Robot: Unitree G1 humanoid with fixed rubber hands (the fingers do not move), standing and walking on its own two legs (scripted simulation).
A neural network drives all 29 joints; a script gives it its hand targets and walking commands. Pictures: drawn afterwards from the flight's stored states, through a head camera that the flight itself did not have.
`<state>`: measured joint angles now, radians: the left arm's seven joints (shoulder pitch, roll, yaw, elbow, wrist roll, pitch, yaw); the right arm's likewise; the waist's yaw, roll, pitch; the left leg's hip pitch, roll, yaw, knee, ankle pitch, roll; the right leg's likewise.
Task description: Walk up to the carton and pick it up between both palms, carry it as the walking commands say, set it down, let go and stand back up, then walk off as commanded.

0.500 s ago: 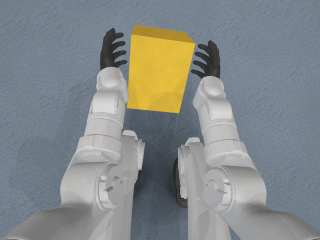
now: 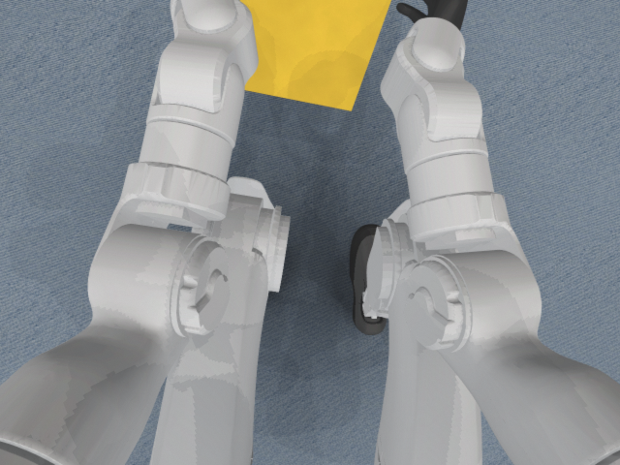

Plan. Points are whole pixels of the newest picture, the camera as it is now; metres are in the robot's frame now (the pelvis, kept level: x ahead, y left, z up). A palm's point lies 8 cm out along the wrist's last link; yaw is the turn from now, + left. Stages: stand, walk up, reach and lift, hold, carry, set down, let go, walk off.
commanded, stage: set down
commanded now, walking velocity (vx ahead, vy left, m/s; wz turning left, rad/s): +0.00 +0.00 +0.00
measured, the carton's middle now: out of the picture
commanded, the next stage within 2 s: none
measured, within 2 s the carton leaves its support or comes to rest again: neither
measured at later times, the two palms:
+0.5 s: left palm out of the picture +0.56 +0.18 -0.17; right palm out of the picture +0.57 -0.06 -0.17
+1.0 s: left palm out of the picture +0.59 +0.18 -0.19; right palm out of the picture +0.60 -0.07 -0.19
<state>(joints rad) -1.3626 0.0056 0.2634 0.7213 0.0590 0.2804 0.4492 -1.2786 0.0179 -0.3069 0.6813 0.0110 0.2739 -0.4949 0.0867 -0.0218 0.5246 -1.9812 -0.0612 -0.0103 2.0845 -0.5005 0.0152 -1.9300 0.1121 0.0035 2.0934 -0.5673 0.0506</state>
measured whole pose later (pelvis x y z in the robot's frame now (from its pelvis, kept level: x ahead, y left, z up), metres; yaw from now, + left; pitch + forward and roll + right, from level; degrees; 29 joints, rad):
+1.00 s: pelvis +0.05 -0.01 -0.05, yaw -1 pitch +37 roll -1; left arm -1.43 0.15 0.47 0.94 0.20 0.16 0.03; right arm -1.41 0.00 -0.48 0.90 -0.19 0.14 -0.14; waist 0.07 -0.04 0.31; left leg -2.26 -0.05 0.00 2.25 -0.63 0.01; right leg -2.22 0.16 0.00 2.26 -0.68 0.05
